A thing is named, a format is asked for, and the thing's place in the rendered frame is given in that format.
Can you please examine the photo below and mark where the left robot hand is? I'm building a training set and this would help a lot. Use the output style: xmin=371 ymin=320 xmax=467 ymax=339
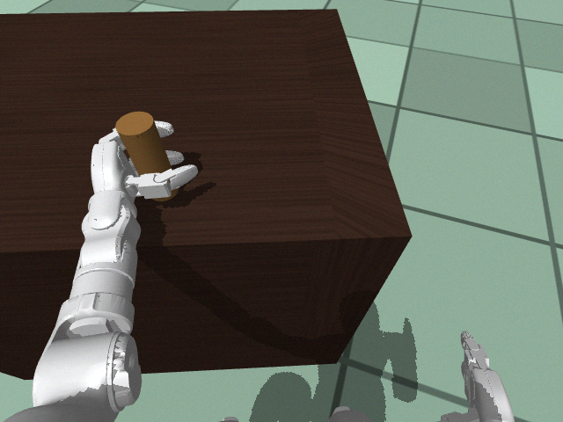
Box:
xmin=91 ymin=120 xmax=198 ymax=202

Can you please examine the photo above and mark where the can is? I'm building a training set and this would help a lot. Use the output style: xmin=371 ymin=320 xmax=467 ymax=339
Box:
xmin=115 ymin=112 xmax=179 ymax=201

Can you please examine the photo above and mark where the left robot arm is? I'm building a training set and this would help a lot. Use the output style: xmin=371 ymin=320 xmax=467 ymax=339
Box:
xmin=4 ymin=190 xmax=142 ymax=422

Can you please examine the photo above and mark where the right robot hand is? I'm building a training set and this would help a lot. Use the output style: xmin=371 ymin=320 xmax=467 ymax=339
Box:
xmin=437 ymin=331 xmax=515 ymax=422

